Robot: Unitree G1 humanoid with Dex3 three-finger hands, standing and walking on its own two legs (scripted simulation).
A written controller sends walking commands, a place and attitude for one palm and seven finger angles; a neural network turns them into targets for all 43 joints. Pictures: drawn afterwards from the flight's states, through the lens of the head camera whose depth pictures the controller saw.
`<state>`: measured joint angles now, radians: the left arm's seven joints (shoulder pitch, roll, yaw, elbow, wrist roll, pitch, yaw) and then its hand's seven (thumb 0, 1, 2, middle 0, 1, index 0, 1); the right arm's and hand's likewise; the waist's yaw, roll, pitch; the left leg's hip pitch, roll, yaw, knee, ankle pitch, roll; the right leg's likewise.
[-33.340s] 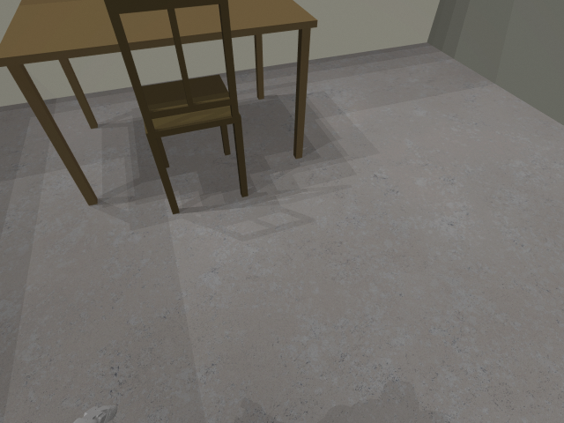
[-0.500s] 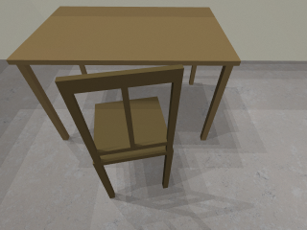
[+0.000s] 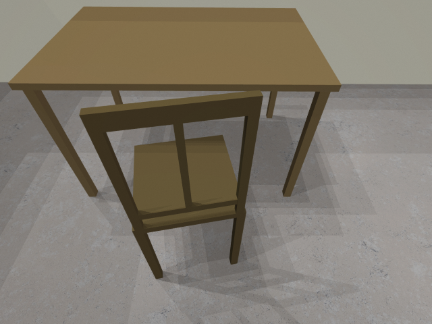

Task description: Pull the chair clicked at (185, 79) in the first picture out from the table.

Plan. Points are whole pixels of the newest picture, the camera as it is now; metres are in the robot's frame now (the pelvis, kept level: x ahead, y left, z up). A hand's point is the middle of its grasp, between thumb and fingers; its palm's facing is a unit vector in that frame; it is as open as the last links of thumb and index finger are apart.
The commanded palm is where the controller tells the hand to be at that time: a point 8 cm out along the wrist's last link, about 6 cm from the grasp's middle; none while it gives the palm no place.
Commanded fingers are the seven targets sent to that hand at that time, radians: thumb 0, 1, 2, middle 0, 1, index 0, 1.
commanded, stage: take the last steps up to it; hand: left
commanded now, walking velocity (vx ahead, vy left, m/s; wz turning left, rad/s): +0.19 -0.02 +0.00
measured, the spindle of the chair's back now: (184, 170) +0.49 +0.11 -0.05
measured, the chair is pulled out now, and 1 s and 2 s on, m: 0.22 0.22 0.22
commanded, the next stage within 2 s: come to a stop and stand still in 0.46 s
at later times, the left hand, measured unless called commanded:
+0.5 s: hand out of the picture +0.05 +0.15 -0.19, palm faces +0.02 -0.99 -0.15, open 7.4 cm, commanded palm none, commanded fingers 0.00 0.90 0.90 -0.20 -0.30 -0.20 -0.30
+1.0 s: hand out of the picture +0.13 +0.18 -0.17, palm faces +0.04 -0.97 -0.23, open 7.3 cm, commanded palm none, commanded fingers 0.00 0.90 0.90 -0.20 -0.30 -0.20 -0.30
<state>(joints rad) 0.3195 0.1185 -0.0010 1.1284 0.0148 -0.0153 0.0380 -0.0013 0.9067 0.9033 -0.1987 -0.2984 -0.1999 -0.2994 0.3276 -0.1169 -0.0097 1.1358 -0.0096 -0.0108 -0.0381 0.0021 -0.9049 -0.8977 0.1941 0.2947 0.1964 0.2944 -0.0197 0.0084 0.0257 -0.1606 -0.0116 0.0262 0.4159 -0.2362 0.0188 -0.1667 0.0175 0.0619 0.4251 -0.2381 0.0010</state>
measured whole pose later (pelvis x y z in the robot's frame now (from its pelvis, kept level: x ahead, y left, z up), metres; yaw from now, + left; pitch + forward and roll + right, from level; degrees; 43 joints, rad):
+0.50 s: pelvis +0.07 -0.01 -0.01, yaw -1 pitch -1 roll +0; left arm 0.33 0.12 0.03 1.10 0.02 -0.01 0.02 0.00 0.91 0.90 -0.20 -0.30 -0.20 -0.30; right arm 0.35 -0.12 -0.03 1.11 -0.02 -0.06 -0.05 0.00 -0.91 -0.90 0.19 0.29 0.20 0.29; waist -0.03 -0.01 0.04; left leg -0.10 0.01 0.04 0.51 -0.39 0.02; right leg -0.29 0.02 -0.02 0.81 -0.49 -0.04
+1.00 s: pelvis +0.11 +0.00 +0.00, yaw +1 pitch +1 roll +0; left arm 0.25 0.16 0.03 1.04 0.01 0.00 0.04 0.01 0.93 0.90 -0.20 -0.30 -0.20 -0.30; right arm 0.26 -0.14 -0.03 1.07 0.00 -0.01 -0.06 0.02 -0.93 -0.90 0.20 0.30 0.20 0.29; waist -0.01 0.01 0.08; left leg -0.15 -0.02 0.06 0.42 -0.28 0.03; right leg -0.20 -0.03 -0.05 0.49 -0.27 0.00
